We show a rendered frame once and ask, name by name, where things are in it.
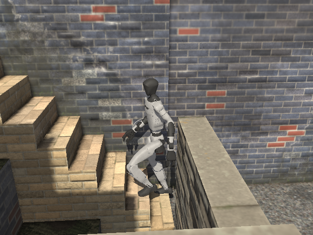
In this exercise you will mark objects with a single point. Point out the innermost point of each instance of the right robot forearm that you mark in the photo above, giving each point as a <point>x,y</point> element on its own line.
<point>140,124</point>

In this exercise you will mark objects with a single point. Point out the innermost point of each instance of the left robot forearm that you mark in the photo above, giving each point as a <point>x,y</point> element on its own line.
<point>170,136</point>

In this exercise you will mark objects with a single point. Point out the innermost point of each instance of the right robot hand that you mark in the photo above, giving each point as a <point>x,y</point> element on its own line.
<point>130,134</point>

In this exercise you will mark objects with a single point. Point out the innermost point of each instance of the left robot shin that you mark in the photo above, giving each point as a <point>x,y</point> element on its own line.
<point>139,175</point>

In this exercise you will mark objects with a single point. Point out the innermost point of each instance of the robot left upper arm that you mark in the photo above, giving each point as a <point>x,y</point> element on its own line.
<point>159,108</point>

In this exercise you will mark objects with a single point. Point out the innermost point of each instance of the humanoid robot head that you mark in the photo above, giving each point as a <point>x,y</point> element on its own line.
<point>150,86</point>

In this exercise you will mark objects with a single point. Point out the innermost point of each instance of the left robot hand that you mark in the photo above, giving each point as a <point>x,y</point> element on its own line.
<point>171,156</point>

